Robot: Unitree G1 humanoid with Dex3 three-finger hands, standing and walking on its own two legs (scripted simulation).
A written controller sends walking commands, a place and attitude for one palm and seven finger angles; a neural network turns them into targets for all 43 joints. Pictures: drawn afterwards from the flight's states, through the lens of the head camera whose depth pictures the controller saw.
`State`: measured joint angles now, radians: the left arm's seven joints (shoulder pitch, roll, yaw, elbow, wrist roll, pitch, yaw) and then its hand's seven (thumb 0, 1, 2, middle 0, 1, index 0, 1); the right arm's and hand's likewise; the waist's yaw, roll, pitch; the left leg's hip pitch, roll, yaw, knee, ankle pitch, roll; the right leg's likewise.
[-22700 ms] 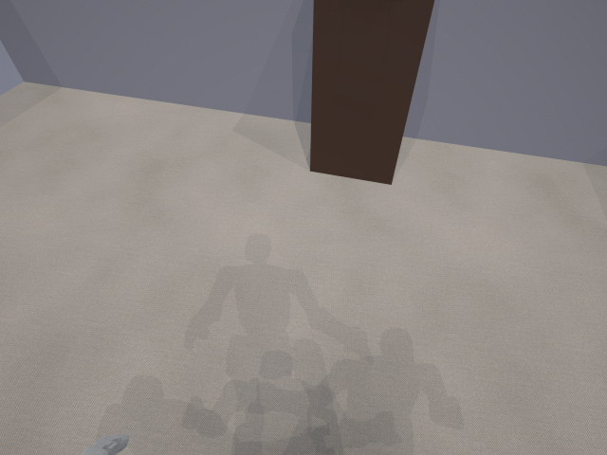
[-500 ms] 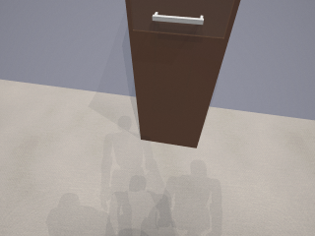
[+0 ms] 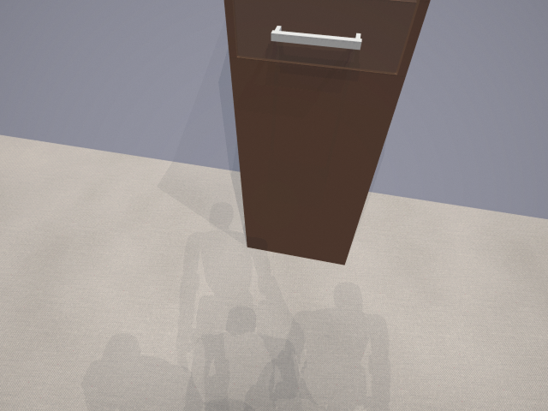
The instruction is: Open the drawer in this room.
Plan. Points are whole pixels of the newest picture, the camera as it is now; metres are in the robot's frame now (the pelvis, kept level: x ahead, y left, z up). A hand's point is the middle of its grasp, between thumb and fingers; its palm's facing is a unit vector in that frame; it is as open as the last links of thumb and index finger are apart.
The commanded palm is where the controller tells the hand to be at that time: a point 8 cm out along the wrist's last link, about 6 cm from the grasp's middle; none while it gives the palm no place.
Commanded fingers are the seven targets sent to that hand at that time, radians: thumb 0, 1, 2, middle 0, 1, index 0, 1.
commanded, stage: look at it before walking up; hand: left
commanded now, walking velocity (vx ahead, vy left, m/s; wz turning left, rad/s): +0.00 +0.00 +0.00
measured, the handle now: (316, 36) +0.83 -0.04 +0.17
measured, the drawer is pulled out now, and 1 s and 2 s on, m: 0.00 0.00 0.00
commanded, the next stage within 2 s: turn to face it in 0.44 s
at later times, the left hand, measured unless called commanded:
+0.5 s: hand out of the picture -0.01 +0.16 -0.18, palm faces +0.05 -0.98 -0.17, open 7.4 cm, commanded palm none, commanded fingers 0.00 0.90 0.90 -0.20 -0.30 -0.20 -0.30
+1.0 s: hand out of the picture +0.01 +0.20 -0.19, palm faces -0.04 -0.98 -0.20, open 7.4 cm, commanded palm none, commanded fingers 0.00 0.90 0.90 -0.20 -0.30 -0.20 -0.30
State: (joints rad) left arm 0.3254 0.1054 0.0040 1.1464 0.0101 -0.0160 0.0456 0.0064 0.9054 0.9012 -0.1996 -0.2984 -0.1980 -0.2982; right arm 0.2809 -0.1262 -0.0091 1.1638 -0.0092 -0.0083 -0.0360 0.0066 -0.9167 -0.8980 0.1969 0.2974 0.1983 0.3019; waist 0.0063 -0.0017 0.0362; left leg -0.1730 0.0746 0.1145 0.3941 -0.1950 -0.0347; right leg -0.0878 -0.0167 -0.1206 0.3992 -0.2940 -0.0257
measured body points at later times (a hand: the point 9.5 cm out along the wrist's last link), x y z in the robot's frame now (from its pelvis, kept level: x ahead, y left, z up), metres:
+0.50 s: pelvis +0.01 +0.00 +0.00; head +0.02 +0.00 +0.45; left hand -0.01 +0.21 -0.16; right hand +0.00 -0.21 -0.16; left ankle +0.01 +0.14 -0.74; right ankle -0.05 -0.09 -0.74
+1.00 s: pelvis +0.00 +0.02 -0.01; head +0.03 +0.02 +0.44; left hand +0.02 +0.25 -0.17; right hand -0.01 -0.21 -0.17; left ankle +0.01 +0.14 -0.74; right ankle -0.05 -0.09 -0.74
